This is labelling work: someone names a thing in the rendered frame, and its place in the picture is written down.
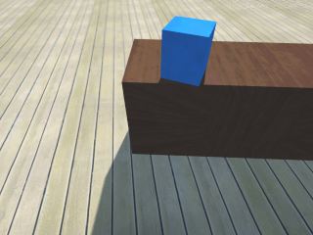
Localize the pedestal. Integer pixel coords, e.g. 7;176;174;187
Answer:
121;39;313;161

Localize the carton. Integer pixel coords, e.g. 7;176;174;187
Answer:
160;16;217;86

